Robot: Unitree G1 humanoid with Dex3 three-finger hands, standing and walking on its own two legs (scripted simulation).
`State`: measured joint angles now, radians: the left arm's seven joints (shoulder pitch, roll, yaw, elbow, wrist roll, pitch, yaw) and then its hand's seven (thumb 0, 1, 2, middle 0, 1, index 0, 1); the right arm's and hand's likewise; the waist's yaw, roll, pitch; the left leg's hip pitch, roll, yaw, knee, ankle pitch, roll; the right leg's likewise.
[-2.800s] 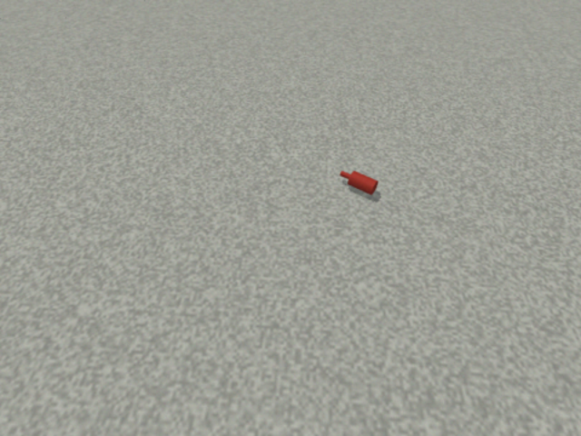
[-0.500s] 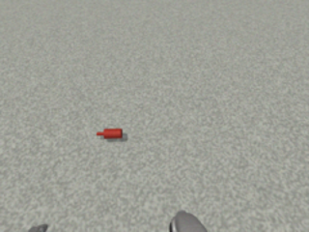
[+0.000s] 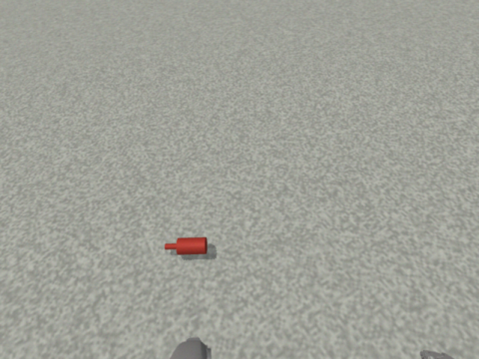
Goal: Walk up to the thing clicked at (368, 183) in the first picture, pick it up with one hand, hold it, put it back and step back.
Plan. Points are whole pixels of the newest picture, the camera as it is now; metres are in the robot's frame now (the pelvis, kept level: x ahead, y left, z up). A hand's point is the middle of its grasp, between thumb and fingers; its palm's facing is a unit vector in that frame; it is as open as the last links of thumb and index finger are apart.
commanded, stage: walk up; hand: left
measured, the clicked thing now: (185, 246) +0.70 +0.30 -0.73
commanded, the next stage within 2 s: none
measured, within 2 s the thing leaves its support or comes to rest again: neither
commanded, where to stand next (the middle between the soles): +0.32 +0.10 m, yaw -4 degrees
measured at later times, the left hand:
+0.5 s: hand (74, 302) +0.26 +0.37 -0.14, palm faces -0.14 -0.91 -0.39, open 7.4 cm
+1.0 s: hand (85, 259) +0.36 +0.39 -0.15, palm faces -0.07 -0.92 -0.38, open 7.4 cm
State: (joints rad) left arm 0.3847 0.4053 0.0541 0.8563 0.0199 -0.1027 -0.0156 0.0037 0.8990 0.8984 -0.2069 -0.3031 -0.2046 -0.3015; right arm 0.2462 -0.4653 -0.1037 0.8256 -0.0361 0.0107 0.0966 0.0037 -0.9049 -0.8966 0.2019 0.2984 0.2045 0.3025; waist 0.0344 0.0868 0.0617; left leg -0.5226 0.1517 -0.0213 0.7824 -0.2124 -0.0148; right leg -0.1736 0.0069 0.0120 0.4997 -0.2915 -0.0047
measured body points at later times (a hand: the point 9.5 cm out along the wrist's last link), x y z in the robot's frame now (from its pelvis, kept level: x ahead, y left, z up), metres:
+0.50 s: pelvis +0.16 +0.10 +0.00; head +0.18 +0.10 +0.45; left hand +0.26 +0.41 -0.11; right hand +0.15 -0.21 -0.11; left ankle +0.12 +0.18 -0.73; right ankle +0.26 -0.02 -0.70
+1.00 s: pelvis +0.25 +0.13 -0.01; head +0.27 +0.13 +0.43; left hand +0.36 +0.43 -0.13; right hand +0.27 -0.21 -0.13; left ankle +0.32 +0.26 -0.74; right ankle +0.28 +0.01 -0.73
